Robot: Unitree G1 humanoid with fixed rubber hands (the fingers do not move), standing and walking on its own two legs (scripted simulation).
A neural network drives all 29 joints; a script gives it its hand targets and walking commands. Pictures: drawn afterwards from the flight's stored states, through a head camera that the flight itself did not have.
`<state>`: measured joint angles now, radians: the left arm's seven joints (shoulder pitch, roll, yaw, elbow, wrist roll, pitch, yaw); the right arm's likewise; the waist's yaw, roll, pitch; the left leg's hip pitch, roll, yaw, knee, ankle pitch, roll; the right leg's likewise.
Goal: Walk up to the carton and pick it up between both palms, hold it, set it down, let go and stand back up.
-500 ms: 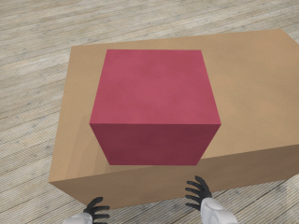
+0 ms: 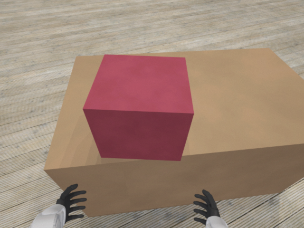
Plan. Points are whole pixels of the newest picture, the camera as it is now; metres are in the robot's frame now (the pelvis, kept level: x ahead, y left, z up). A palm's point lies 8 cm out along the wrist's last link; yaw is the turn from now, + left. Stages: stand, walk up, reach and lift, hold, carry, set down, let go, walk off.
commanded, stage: reach and lift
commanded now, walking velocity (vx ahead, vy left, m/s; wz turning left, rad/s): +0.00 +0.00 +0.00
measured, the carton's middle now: (142, 108) +0.50 +0.07 +0.01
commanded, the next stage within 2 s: none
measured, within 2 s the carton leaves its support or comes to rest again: neither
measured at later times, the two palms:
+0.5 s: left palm (49, 208) +0.18 +0.30 -0.06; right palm (212, 215) +0.18 -0.14 -0.07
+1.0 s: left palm (46, 194) +0.21 +0.32 -0.05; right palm (213, 192) +0.23 -0.14 -0.04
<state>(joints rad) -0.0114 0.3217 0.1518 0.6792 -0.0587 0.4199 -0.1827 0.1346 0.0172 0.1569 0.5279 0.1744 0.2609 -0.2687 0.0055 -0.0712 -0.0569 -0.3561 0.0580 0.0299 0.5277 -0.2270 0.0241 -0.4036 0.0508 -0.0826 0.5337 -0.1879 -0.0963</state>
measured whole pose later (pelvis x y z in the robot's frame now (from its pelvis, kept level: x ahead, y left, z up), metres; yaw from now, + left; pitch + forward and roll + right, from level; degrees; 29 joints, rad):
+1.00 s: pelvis +0.07 +0.04 +0.01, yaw +0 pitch +2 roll -1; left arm 0.27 0.38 -0.03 0.52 -0.27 -0.21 -0.07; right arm 0.29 -0.09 0.05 0.51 0.17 -0.21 -0.05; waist 0.05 -0.04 -0.07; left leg -0.24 0.05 0.04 0.52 -0.32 -0.01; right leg -0.25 0.04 -0.07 0.45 -0.24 -0.05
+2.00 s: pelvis +0.07 +0.07 +0.02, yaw +0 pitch -3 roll -2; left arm -0.12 0.36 0.03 0.25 -0.31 0.26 -0.03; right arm -0.08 -0.27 -0.03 0.27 0.31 0.16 -0.09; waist 0.02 0.01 0.02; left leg -0.03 0.03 0.06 0.34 -0.25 0.01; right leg -0.01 0.03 -0.05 0.19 -0.12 -0.01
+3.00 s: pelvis +0.04 +0.07 +0.02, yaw +0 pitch +8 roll -2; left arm -0.87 0.48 -0.05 0.66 -0.38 0.47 0.03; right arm -0.85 -0.40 -0.10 0.79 0.34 0.35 -0.05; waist -0.04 0.01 -0.12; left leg -0.35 0.03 0.05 0.42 -0.22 0.02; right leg -0.31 0.03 -0.06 0.26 -0.09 -0.02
